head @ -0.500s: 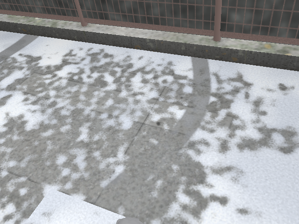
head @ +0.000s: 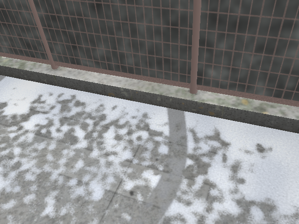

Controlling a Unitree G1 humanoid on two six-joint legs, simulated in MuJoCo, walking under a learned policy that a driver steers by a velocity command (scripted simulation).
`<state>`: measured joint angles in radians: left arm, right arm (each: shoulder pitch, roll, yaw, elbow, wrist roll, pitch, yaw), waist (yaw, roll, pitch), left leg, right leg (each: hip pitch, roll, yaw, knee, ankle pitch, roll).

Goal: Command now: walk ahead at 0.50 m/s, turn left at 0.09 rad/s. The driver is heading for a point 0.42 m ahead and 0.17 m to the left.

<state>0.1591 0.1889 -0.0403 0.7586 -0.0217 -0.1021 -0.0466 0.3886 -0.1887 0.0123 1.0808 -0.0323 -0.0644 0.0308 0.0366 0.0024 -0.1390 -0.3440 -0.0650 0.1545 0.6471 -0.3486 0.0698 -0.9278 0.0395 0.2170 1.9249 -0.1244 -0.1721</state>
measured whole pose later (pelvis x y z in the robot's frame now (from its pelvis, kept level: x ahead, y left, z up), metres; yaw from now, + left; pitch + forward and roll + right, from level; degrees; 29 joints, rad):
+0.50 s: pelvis +0.28 -0.08 +0.03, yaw +15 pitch +3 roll -2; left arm 0.37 0.24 0.04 0.93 0.02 -0.11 0.02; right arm 0.23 -0.28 -0.08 0.77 0.03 -0.05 0.00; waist 0.05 0.04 -0.03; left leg -0.76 0.10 -0.06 1.21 -0.13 0.03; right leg -0.13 0.02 -0.16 0.32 -0.25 -0.04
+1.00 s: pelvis +0.47 +0.03 +0.02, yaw +26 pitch +3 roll +0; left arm 0.14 0.27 0.05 0.80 0.01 -0.05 0.04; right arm 0.20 -0.21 -0.05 0.73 -0.02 -0.05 0.01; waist 0.00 -0.04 0.02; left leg -0.33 -0.07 0.03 0.41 -0.13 0.10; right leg -0.60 -0.10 0.07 0.99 -0.31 0.07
